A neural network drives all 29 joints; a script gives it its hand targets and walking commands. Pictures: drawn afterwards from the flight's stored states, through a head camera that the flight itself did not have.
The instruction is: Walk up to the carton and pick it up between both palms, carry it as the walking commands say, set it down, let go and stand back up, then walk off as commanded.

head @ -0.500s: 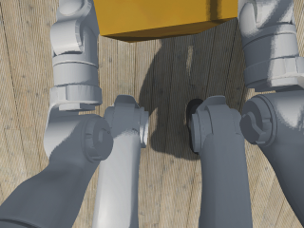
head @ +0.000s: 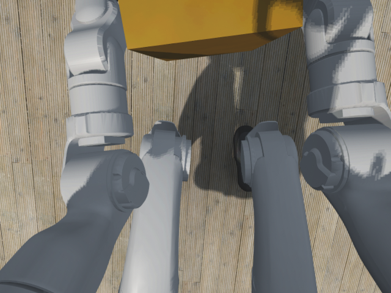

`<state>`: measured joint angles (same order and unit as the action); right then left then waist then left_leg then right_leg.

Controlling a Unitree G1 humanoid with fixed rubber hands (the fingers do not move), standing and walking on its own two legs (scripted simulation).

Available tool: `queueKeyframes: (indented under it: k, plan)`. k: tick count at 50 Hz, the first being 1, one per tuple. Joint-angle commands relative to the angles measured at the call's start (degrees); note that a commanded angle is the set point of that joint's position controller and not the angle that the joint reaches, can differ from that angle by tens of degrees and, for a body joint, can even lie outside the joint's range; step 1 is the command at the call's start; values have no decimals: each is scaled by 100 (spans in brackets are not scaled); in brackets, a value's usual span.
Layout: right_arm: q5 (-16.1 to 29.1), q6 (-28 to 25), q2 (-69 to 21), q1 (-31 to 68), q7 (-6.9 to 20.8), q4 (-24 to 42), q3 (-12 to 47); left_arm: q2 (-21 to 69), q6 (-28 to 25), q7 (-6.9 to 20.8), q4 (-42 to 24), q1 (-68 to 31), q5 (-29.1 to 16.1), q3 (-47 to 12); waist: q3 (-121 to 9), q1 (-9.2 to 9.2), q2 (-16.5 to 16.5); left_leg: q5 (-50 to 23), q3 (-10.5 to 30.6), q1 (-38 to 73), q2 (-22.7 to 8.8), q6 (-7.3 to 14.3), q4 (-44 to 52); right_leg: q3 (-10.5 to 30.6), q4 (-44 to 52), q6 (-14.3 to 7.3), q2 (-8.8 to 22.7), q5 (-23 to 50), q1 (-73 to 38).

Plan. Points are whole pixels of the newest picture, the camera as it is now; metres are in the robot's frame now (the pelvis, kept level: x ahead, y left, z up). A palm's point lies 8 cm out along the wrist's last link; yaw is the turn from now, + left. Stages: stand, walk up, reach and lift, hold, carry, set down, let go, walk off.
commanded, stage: reach and lift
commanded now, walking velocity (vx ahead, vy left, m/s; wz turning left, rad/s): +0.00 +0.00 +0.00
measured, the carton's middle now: (205, 0) +0.54 +0.02 -0.17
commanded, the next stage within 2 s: none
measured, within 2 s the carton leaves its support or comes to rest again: neither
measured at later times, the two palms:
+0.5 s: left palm out of the picture +0.51 +0.16 -0.05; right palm out of the picture +0.54 -0.12 -0.04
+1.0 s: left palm out of the picture +0.49 +0.16 +0.03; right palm out of the picture +0.52 -0.12 +0.03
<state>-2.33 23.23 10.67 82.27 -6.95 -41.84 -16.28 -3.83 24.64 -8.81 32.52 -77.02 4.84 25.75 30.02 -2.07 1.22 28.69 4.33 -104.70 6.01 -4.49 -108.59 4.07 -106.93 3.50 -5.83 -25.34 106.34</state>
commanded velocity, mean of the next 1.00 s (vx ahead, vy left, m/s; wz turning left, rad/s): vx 0.00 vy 0.00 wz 0.00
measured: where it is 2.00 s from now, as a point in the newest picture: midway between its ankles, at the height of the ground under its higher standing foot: (205, 172)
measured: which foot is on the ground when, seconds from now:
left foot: down 0.00-1.00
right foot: down 0.00-1.00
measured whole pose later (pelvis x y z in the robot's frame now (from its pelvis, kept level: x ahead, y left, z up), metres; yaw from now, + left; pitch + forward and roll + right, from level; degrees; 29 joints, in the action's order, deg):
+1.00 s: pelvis +0.00 +0.00 +0.11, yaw +0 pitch +16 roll +0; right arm -4.2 24.6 6.0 68.7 -6.9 -35.1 -16.3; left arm -0.4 25.9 -7.6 28.5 -65.6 5.9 24.2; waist 29.9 -2.9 0.7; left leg 25.6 5.3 -78.6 4.9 -3.8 -88.4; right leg 4.2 -87.1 2.2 -4.9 -22.8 80.1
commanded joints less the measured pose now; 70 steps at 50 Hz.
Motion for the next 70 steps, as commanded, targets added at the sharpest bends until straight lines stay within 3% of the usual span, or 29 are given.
queueKeyframes:
  k: [1, 8, 25, 54, 70]
  plan:
    - [947, -59, -6784, 4008, 1595, 749, 2932, 6429, -84, 1589, -594, -4897, -1219, -4257, -13153, -21, -164, -1009, -871, 3764, 295, 131, 1411, -893, 955, -277, -405, 699, -3943]
    - [927, -31, -6872, 3879, 1584, 961, 3065, 6501, -53, 1618, -626, -4618, -1226, -4296, -13295, -38, -6, -1160, -838, 3876, 317, 149, 1636, -827, 1217, -253, -419, 874, -4414]
    - [888, 24, -7242, 3376, 1463, 1117, 3315, 6345, -62, 1710, -768, -4140, -1136, -4333, -13335, -357, 180, -1086, -853, 4099, 335, 250, 2214, -557, 1897, -180, -404, 921, -5541]
    - [868, -47, -7274, 2711, 1540, 1404, 3530, 6875, -37, 1645, -881, -3352, -1202, -4764, -12996, -122, -76, -1135, -470, 5785, 298, 190, 3473, -455, 3096, -287, -382, 721, -6388]
    - [827, -69, -7566, 2101, 1539, 1550, 3777, 6956, -94, 1734, -967, -2742, -1168, -4896, -12594, -228, 30, -1217, -369, 6312, 308, 247, 4208, -254, 3895, -249, -312, 861, -7362]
